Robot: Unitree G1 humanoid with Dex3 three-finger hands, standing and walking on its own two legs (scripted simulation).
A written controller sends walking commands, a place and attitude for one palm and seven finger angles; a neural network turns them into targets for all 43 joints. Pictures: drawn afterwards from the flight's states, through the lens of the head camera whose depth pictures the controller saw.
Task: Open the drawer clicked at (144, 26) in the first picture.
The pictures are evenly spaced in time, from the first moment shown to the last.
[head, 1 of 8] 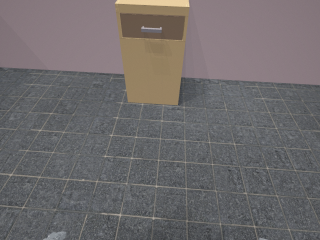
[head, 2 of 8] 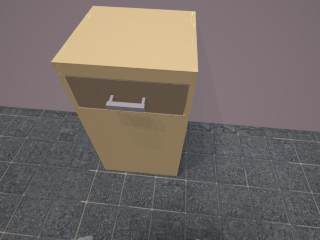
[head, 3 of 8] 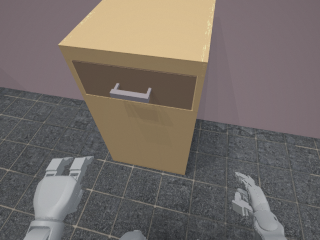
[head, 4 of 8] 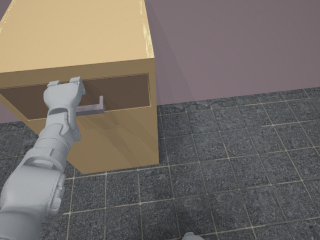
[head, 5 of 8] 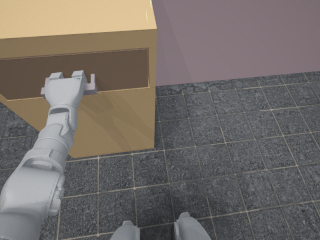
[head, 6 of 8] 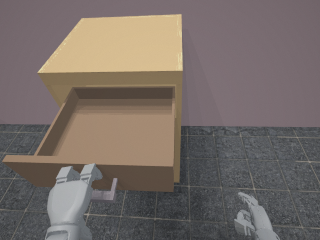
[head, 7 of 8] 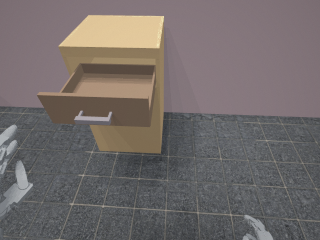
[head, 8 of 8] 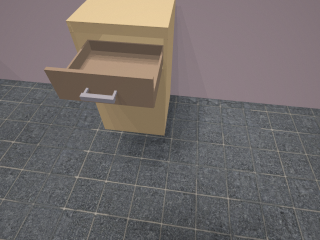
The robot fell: no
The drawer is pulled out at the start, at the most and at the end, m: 0.00 0.30 0.30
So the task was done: yes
